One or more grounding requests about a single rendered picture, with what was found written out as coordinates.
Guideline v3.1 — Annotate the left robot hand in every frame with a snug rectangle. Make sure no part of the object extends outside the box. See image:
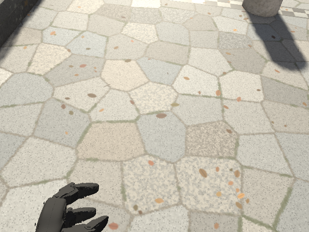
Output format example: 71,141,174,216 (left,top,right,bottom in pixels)
35,182,109,232

